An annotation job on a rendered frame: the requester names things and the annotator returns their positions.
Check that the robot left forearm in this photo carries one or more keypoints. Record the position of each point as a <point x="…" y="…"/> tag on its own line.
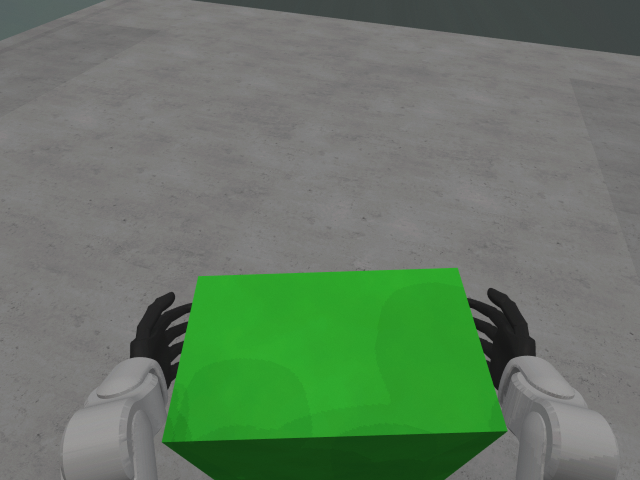
<point x="112" y="437"/>

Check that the right robot hand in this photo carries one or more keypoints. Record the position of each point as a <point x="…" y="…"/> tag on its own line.
<point x="510" y="336"/>

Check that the left robot hand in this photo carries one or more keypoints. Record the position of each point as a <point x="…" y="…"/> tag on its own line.
<point x="152" y="338"/>

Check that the carton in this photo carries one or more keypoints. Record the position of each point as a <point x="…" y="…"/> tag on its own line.
<point x="353" y="375"/>

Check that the robot right forearm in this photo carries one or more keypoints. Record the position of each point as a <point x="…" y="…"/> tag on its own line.
<point x="560" y="438"/>

